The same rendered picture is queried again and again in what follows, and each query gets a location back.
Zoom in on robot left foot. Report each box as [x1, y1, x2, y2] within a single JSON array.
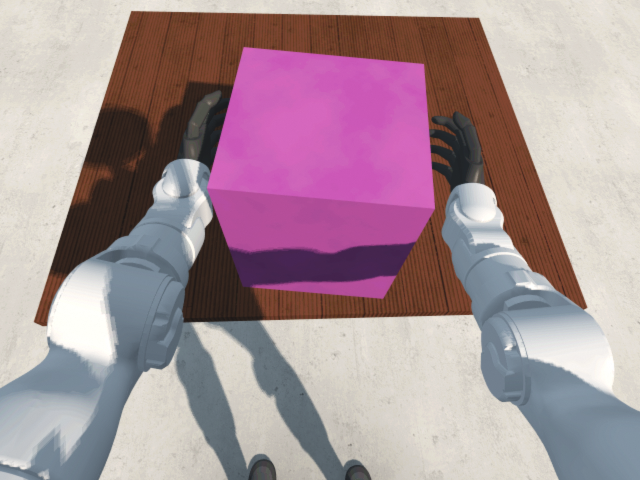
[[248, 459, 276, 480]]

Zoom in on robot right forearm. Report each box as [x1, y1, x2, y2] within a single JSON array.
[[442, 183, 614, 385]]

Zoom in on robot left hand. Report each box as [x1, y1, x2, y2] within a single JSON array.
[[177, 90, 230, 170]]

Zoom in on table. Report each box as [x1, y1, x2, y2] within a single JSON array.
[[34, 11, 587, 326]]

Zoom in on right robot upper arm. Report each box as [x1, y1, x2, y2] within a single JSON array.
[[481, 305, 640, 480]]

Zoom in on robot left forearm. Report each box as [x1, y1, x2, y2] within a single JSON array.
[[47, 159, 213, 348]]

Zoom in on carton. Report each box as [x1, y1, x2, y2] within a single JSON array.
[[207, 47, 435, 299]]

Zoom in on left robot upper arm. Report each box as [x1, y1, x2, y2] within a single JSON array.
[[0, 258, 185, 480]]

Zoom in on robot right hand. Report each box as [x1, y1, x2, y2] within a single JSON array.
[[429, 111, 485, 192]]

